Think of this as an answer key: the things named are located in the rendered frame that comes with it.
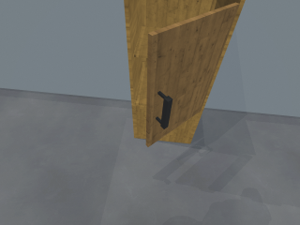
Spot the handle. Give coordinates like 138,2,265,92
156,91,173,129

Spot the cupboard door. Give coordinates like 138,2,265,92
145,2,240,147

